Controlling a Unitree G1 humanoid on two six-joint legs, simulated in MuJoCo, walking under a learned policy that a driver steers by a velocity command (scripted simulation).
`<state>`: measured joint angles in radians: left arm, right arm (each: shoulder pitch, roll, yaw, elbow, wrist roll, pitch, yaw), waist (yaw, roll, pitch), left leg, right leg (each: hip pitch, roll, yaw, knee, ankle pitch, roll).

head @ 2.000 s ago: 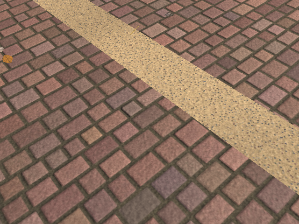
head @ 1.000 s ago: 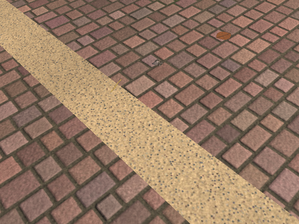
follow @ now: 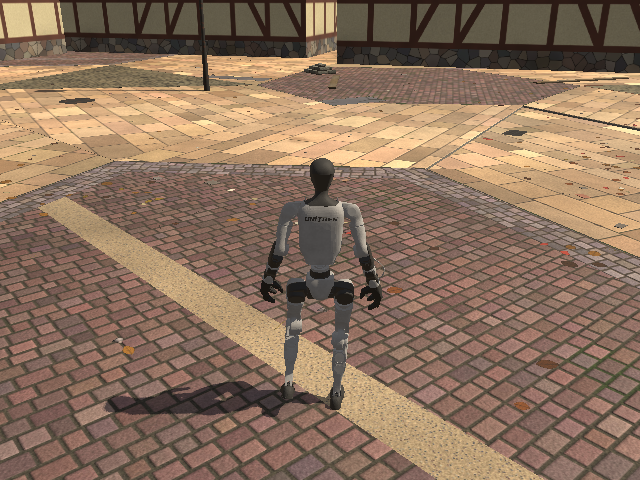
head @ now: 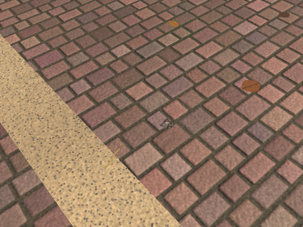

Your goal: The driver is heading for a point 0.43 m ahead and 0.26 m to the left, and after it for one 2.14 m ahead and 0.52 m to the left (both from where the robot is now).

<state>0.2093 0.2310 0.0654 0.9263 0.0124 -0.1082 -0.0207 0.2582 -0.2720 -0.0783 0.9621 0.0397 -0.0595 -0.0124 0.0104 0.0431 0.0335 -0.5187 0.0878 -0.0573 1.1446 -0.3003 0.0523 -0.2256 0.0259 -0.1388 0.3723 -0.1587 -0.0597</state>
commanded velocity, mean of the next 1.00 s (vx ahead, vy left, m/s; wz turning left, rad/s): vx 0.50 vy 0.00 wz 0.55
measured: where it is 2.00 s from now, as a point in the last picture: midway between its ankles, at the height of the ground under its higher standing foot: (79, 138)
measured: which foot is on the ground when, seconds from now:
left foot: up 0.00-0.36, down 0.38-0.88, up 0.90-1.00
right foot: down 0.00-0.36, up 0.38-0.84, down 0.86-1.00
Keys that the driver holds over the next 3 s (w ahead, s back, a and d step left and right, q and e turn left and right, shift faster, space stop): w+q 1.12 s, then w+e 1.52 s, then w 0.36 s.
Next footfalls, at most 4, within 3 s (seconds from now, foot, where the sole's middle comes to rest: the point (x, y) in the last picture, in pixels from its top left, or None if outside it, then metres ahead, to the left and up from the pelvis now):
0.38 left None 0.35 0.16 -0.78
0.86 right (146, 181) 0.70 0.08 -0.78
1.36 left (67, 175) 0.73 0.47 -0.78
1.86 right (95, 115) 1.11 0.39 -0.78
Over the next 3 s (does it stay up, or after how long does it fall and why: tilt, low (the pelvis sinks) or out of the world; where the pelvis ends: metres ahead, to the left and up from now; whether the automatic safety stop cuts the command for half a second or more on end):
stays up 1.52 0.47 -0.01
